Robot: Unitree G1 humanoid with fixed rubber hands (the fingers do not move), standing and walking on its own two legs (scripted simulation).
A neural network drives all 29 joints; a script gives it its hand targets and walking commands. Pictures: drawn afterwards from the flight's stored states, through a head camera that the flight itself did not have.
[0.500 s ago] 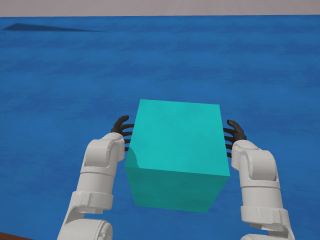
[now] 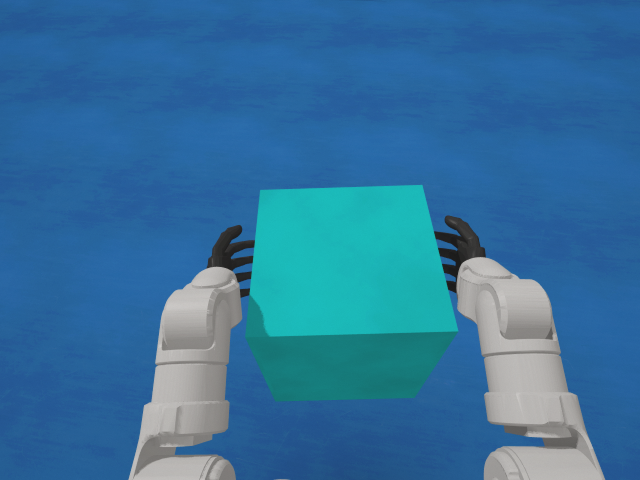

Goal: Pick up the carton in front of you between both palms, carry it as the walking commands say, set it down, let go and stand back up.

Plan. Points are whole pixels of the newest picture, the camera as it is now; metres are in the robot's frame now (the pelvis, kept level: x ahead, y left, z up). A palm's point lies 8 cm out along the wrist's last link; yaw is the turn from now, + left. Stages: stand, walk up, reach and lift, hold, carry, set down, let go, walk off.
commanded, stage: carry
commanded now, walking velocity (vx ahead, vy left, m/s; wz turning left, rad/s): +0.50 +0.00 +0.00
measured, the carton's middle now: (343, 301) +0.36 +0.01 +0.00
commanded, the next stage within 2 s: none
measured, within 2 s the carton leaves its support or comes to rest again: neither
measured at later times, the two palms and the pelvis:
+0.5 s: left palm (250, 109) +0.69 +0.17 +0.10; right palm (425, 116) +0.66 -0.13 +0.10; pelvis +0.34 +0.04 +0.03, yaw -3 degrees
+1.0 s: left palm (277, 50) +0.87 +0.14 +0.11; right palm (425, 46) +0.89 -0.16 +0.11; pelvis +0.63 -0.02 +0.03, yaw +1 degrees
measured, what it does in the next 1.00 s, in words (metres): walks ahead: left foot, then right foot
